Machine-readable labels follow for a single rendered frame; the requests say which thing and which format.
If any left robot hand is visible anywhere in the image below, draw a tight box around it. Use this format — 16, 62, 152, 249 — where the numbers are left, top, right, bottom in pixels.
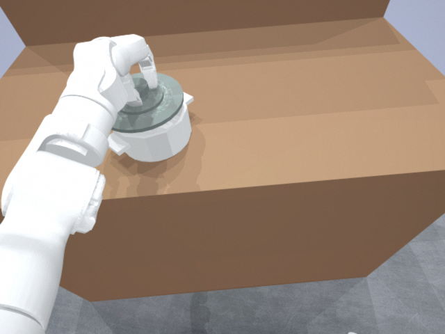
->
112, 34, 158, 106

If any lid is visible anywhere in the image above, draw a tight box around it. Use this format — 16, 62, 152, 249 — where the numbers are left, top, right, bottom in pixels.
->
111, 73, 184, 133

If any robot left upper arm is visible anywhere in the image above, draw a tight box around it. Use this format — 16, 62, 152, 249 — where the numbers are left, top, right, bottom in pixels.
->
0, 150, 106, 334

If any pot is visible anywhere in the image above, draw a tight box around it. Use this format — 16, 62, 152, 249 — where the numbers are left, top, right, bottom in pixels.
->
108, 92, 194, 162

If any table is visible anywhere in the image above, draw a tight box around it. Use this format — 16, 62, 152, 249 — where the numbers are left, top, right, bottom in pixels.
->
0, 0, 445, 302

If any knob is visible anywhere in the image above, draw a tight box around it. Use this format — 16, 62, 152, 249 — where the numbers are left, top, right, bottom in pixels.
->
132, 78, 149, 98

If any left robot forearm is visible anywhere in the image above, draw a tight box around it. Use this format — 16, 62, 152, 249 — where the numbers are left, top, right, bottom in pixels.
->
1, 37, 131, 216

